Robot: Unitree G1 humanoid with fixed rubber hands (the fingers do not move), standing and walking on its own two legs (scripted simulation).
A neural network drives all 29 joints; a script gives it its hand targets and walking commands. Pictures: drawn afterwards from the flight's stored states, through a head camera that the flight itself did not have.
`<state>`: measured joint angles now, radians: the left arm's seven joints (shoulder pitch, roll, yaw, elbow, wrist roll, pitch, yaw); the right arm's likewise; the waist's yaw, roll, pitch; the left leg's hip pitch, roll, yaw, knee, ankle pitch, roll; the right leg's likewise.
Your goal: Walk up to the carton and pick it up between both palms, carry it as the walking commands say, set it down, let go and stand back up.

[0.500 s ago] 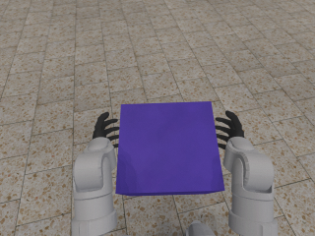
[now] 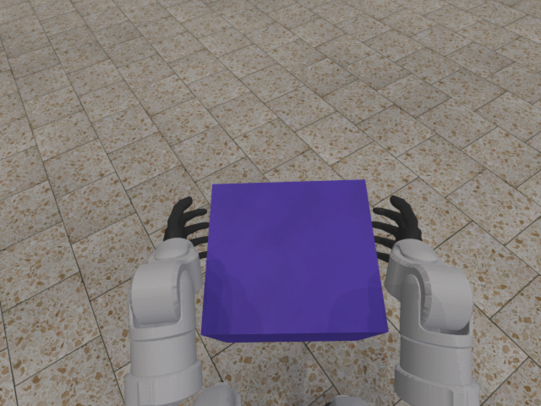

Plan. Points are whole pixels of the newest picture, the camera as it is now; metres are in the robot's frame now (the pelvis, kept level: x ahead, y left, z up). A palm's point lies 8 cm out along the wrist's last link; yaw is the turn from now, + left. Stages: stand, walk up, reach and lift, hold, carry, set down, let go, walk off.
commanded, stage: carry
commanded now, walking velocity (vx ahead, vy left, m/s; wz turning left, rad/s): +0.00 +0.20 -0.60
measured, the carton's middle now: (290, 268) +0.32 -0.01 -0.02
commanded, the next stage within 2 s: none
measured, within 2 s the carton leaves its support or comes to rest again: neither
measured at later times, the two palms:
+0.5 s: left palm (175, 256) +0.30 +0.14 +0.07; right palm (401, 330) +0.19 -0.14 +0.06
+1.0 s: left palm (157, 247) +0.31 +0.17 +0.07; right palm (359, 388) +0.14 -0.08 +0.06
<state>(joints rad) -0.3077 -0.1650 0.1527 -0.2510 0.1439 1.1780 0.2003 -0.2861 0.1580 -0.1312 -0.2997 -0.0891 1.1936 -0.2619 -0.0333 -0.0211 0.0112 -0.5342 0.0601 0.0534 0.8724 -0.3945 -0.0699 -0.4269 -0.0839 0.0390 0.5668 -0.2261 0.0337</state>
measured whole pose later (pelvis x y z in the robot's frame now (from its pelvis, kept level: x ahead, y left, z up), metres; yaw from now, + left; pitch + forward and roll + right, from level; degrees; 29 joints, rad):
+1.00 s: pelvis -0.01 +0.22 -0.02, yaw -38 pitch +6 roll +0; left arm -0.30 -0.16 0.15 -0.23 0.09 1.19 0.27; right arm -0.29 0.16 -0.14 -0.23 -0.18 1.17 -0.16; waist 0.03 0.03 -0.06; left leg -0.46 0.13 0.27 0.73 -0.37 0.01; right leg -0.40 -0.02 -0.14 0.63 -0.31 -0.01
